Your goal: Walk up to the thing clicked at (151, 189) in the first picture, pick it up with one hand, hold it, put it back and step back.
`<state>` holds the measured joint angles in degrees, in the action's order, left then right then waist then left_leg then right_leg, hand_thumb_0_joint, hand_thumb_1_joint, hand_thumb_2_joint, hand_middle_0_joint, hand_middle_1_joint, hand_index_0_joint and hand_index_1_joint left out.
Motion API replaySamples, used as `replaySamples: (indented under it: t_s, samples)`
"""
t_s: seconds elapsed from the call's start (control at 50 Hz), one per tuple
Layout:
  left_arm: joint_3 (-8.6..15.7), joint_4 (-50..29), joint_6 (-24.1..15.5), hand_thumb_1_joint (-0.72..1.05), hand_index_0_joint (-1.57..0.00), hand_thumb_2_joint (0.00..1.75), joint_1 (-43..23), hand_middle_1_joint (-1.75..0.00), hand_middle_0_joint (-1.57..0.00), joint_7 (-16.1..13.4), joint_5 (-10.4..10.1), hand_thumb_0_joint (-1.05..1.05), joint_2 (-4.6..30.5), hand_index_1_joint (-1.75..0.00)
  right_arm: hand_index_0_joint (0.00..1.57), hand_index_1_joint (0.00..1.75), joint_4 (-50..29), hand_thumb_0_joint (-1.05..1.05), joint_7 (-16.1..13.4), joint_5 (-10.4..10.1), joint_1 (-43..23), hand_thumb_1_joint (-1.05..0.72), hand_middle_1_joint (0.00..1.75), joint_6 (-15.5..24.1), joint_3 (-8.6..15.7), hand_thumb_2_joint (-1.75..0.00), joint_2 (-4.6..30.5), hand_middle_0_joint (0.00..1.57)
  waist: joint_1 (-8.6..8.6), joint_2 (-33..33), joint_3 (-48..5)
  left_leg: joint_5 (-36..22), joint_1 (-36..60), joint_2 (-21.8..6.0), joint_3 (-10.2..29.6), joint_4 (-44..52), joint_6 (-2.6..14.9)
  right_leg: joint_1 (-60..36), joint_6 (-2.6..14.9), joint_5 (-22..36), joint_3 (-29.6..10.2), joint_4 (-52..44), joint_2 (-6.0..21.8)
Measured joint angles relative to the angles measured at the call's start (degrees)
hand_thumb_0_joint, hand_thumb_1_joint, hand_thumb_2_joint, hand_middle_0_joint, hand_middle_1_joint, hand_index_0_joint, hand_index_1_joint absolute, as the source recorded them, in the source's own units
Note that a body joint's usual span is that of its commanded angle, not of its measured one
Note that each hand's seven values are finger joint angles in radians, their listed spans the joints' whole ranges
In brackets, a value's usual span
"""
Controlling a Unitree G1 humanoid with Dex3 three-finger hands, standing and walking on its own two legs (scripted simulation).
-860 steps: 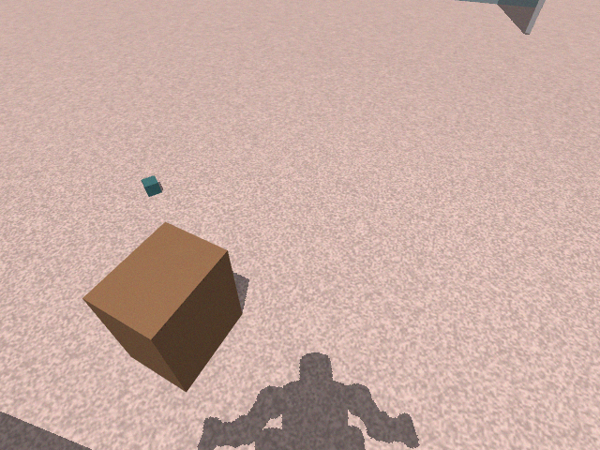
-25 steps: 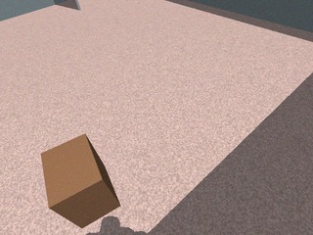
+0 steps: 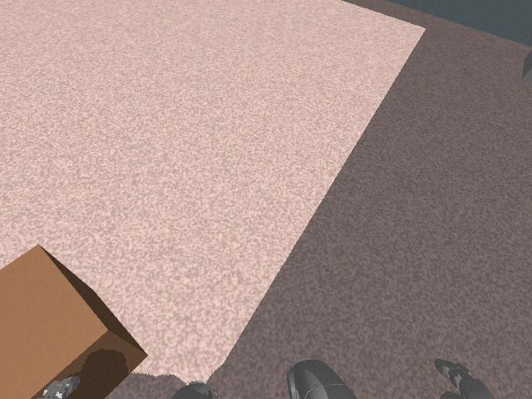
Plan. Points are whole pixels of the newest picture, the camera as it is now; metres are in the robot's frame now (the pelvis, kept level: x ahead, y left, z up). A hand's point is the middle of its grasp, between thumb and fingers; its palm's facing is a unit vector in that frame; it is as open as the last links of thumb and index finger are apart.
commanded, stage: walk up
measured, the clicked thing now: out of the picture +0.23 +1.39 -0.72
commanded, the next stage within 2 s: stand in 1.66 s
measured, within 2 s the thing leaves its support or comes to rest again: neither
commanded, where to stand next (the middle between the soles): +0.07 -0.01 m, yaw -17 degrees
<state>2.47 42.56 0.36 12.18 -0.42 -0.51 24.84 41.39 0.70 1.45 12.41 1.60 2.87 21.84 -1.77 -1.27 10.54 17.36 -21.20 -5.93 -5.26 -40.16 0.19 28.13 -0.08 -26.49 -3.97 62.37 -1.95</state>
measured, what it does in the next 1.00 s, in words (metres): steps on the spot, turning right: right foot, then left foot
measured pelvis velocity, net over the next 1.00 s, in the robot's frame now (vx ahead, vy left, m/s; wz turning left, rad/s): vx -0.02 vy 0.00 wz -0.31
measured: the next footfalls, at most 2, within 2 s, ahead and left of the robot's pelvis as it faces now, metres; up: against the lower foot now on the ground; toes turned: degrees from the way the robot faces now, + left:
right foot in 0.14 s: +0.05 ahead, -0.14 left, +0.00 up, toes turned -4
left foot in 0.44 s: +0.06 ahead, +0.11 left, +0.00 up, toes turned -14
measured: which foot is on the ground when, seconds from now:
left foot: down 0.00-0.16, up 0.18-0.42, down 0.44-1.00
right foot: up 0.00-0.12, down 0.14-0.48, up 0.50-0.70, down 0.72-1.00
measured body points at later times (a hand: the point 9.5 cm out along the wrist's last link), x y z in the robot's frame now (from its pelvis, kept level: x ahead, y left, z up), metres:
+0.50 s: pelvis -0.02 +0.01 -0.02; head +0.01 +0.00 +0.43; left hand +0.13 +0.30 -0.13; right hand -0.01 -0.32 -0.13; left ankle +0.01 +0.13 -0.72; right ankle +0.01 -0.13 -0.72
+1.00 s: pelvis -0.02 +0.00 +0.00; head -0.03 -0.01 +0.45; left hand +0.15 +0.27 -0.11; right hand -0.06 -0.32 -0.13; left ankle +0.02 +0.12 -0.72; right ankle -0.03 -0.14 -0.72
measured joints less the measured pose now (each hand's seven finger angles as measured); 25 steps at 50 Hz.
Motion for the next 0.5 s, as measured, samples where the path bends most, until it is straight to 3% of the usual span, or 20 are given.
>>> replaySamples:
  t_s: [0.1,0.16,0.18,0.22,0.26,0.36,0.42,0.46,0.5]
  samples:
    - [0.7,0.6,-0.3,0.91,-0.21,0.9,0.4,-0.3,-0.2,0.7,0.6,0.01,-0.1,-0.3,0.21,0.3,-0.2,0.0,0.2,0.1,1.2,-0.9,0.31,-0.9,0.4,-0.9,2.8,0.21,-0.29,2.0,-1.4,2.5,-1.0,-2.2,-2.5,-3.9,-0.49,-4.3,-0.03,1.7,2.7,-12.0,1.8]
    - [1.4,1.7,-1.0,0.91,-0.21,0.9,0.8,-0.3,-0.2,0.5,1.2,0.01,-0.7,-0.3,0.21,0.3,0.5,0.0,0.1,-0.4,1.3,-0.9,0.31,-2.1,0.9,-0.9,4.3,0.2,-0.36,5.1,-2.0,5.4,-2.8,-5.3,-1.8,-9.6,-0.87,-7.9,0.6,4.7,4.5,-18.3,-0.5]
    - [1.5,1.9,-1.2,0.91,-0.21,0.9,1.0,-0.3,-0.2,0.3,1.6,0.01,-1.1,-0.3,0.21,0.3,1.1,0.0,-0.1,-0.6,1.1,-0.9,0.31,-2.6,1.1,-0.9,4.4,0.2,-0.58,6.0,-1.9,7.5,-3.7,-5.0,0.0,-12.1,-0.4,-7.7,0.8,4.2,4.8,-17.3,-1.1]
    - [1.2,1.7,-1.3,0.91,-0.21,0.9,1.8,-0.3,-0.2,0.1,1.9,0.01,-1.2,-0.3,0.21,0.3,2.5,0.01,-0.8,-0.8,0.6,-0.91,0.3,-3.6,1.0,-0.9,3.8,0.2,0.4,5.1,-2.5,13.2,-5.3,-1.8,2.0,-17.5,-0.16,-6.5,1.33,3.6,3.1,-15.3,-0.8]
    - [0.9,1.9,-1.2,0.91,-0.21,0.9,2.4,-0.3,-0.2,-0.1,1.8,0.01,-1.7,-0.3,0.21,0.3,3.5,0.01,-0.8,-1.2,-0.3,-0.91,0.3,-3.7,0.6,-0.9,3.6,0.2,1.39,4.5,-2.7,14.7,-6.1,0.4,3.0,-20.6,0.13,-5.8,1.38,4.4,1.0,-15.5,-0.7]
    - [0.1,2.2,-1.0,0.9,-0.21,0.9,2.6,-0.3,-0.2,-0.4,2.1,0.01,-2.4,-0.3,0.21,0.3,4.7,0.01,-0.6,-1.2,-0.8,-0.91,0.3,-2.7,-0.1,-0.9,3.2,0.2,2.09,4.2,-3.0,10.5,-5.6,2.2,3.8,-19.5,0.34,-4.2,0.78,6.4,-1.6,-16.6,-1.3]
    - [-0.1,2.1,-0.9,0.9,-0.21,0.9,2.3,-0.3,-0.2,-0.3,2.3,0.01,-2.4,-0.3,0.21,0.3,5.8,0.01,-0.4,-0.7,-0.3,-0.91,0.3,-2.1,-0.2,-0.9,3.0,0.2,2.25,3.6,-3.6,11.2,-2.6,3.2,4.1,-12.7,0.68,-2.7,0.35,6.7,-2.3,-16.0,-1.6]
    - [-0.1,2.4,-0.6,0.9,-0.21,0.9,1.7,-0.3,-0.2,-0.2,2.0,0.01,-1.9,-0.3,0.21,0.3,6.9,0.0,-0.4,-0.4,0.1,-0.91,0.3,-1.3,-0.1,-0.9,2.3,0.2,2.04,2.0,-3.6,7.7,0.2,4.7,3.5,-6.5,0.41,-1.7,-0.31,6.2,-3.1,-14.4,-0.9]
    - [0.3,3.6,0.0,0.9,-0.21,0.9,1.2,-0.3,-0.2,-0.6,1.5,0.01,-1.6,-0.3,0.21,0.3,7.8,0.0,-0.4,0.4,0.8,-0.91,0.3,-0.4,-0.4,-0.9,0.9,0.2,2.34,-1.0,-3.4,6.5,1.7,5.9,1.5,-5.2,0.12,-1.5,0.32,4.1,-5.7,-12.5,-0.5]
